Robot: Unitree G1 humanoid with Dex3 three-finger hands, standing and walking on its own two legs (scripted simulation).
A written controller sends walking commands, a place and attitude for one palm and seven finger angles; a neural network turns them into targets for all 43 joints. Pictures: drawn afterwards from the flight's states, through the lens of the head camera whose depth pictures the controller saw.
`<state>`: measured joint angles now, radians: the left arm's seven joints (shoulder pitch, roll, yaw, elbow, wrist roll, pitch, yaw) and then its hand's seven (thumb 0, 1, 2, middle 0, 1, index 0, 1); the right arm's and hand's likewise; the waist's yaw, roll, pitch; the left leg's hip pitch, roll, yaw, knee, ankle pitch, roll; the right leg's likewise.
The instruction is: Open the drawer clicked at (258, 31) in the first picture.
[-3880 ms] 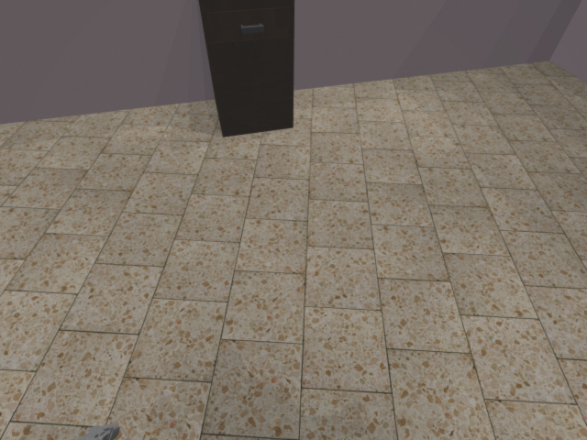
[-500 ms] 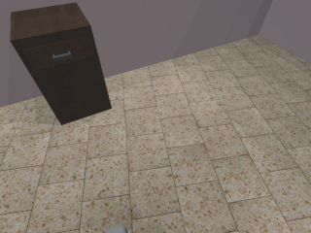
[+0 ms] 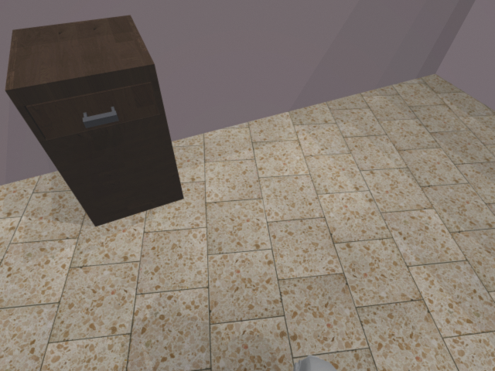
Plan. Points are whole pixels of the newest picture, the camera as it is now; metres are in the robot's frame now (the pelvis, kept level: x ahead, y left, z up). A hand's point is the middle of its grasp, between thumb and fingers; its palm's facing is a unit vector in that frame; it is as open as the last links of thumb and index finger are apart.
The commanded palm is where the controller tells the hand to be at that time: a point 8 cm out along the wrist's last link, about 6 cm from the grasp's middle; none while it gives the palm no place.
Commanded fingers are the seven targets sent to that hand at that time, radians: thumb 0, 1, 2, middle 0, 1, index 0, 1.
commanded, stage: walk to a spot facing it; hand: left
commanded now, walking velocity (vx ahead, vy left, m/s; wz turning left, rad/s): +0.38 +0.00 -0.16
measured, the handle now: (100, 115) +0.87 +0.57 -0.17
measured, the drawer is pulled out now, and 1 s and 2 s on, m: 0.00 0.00 0.00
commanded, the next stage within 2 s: turn to face it in 0.36 s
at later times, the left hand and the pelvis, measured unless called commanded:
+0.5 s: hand (198, 324) +0.23 +0.12 -0.17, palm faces +0.08 -0.97 -0.21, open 7.2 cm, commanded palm none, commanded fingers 0.00 0.90 0.90 -0.20 -0.30 -0.20 -0.30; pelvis +0.21 -0.07 +0.00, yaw +3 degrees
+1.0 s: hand (167, 268) +0.35 +0.21 -0.17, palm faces +0.33 -0.91 -0.25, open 7.4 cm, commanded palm none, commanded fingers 0.00 0.90 0.90 -0.20 -0.30 -0.20 -0.30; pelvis +0.31 -0.02 -0.01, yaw +17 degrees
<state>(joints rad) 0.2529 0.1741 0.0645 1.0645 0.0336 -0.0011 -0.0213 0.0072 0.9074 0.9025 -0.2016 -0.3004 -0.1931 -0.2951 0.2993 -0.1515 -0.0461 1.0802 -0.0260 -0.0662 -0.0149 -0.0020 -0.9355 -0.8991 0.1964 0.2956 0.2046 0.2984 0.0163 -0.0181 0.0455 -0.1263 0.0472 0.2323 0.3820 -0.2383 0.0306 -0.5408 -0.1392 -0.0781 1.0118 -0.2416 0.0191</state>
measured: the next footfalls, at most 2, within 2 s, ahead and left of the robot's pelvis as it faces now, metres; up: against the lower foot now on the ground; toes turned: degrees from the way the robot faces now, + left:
right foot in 0.20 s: +0.23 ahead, -0.15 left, +0.00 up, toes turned -11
left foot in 0.68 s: +0.40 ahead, +0.08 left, +0.00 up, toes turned +18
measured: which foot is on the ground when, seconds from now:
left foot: down 0.00-0.20, up 0.22-0.66, down 0.68-1.00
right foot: up 0.00-0.18, down 0.20-0.68, up 0.70-1.00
